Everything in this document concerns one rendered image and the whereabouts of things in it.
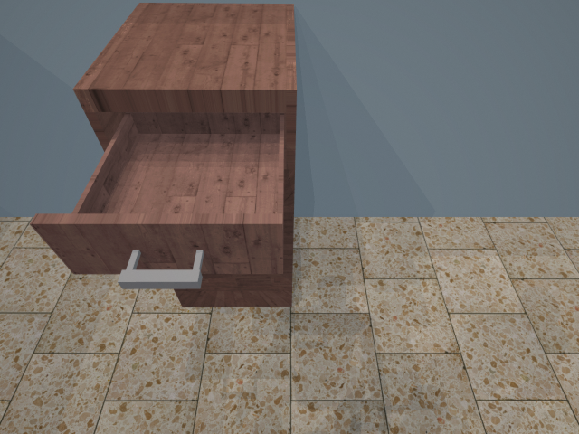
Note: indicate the handle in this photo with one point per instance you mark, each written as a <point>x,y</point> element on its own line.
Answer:
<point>132,278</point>

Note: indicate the drawer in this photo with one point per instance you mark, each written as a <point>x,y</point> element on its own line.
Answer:
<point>171,183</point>

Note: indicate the cabinet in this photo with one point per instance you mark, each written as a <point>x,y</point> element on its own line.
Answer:
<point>205,57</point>

